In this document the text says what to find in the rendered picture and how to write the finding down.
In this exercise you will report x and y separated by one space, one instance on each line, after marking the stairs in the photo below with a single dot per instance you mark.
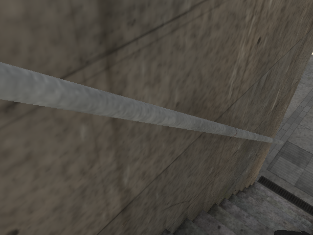
253 211

